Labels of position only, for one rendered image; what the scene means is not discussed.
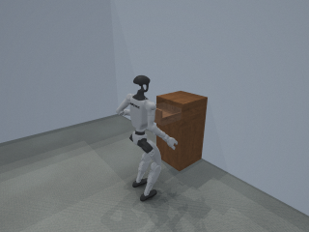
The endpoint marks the drawer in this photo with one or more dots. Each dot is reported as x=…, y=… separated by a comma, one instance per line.
x=166, y=114

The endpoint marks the left robot upper arm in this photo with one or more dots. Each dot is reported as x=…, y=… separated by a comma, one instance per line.
x=124, y=104

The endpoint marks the robot left forearm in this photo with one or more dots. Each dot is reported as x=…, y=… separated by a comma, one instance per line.
x=126, y=112

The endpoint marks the robot right forearm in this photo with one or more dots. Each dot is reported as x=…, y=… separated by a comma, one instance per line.
x=160, y=133

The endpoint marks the right robot hand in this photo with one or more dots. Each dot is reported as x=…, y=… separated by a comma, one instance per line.
x=171, y=143

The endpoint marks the cabinet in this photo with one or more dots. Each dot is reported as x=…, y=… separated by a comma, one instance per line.
x=188, y=131

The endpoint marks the right robot thigh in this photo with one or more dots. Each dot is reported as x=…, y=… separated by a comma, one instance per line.
x=150, y=148

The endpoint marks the right robot upper arm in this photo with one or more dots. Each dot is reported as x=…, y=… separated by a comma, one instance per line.
x=151, y=108

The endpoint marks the robot torso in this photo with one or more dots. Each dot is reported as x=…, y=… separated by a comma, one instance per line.
x=139, y=119

